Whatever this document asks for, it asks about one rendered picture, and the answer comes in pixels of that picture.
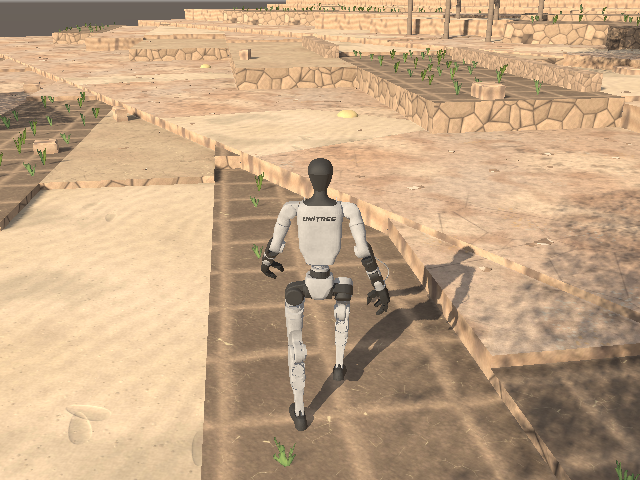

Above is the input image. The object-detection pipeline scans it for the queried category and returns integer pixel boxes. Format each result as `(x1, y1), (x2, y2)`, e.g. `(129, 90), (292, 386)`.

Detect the robot right upper arm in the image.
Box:
(341, 201), (371, 258)

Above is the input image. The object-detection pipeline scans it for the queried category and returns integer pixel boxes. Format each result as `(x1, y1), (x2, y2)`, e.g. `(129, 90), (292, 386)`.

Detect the left robot thigh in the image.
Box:
(285, 280), (307, 363)

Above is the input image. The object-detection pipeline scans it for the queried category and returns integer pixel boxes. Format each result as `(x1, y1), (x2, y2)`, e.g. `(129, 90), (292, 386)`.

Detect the robot left upper arm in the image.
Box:
(269, 201), (300, 253)

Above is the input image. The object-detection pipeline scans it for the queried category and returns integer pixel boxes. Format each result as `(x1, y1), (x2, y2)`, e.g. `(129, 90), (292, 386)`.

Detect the right robot forearm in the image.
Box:
(361, 242), (386, 291)

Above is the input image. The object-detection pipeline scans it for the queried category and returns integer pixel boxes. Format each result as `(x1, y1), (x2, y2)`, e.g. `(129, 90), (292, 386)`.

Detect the robot right hand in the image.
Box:
(367, 286), (390, 315)

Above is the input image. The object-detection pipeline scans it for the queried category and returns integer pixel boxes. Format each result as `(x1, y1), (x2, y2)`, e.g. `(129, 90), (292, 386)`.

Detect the left robot forearm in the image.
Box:
(262, 237), (279, 266)

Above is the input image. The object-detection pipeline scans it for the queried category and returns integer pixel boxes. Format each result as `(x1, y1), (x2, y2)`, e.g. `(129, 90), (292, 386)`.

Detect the robot thigh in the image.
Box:
(285, 280), (307, 363)
(333, 277), (353, 321)

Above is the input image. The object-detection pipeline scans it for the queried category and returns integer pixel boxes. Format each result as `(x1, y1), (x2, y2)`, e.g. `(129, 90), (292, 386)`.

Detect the robot left hand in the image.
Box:
(261, 261), (284, 279)

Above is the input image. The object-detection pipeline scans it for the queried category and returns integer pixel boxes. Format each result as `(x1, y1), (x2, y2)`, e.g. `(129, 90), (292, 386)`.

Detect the right robot thigh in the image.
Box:
(333, 277), (353, 321)

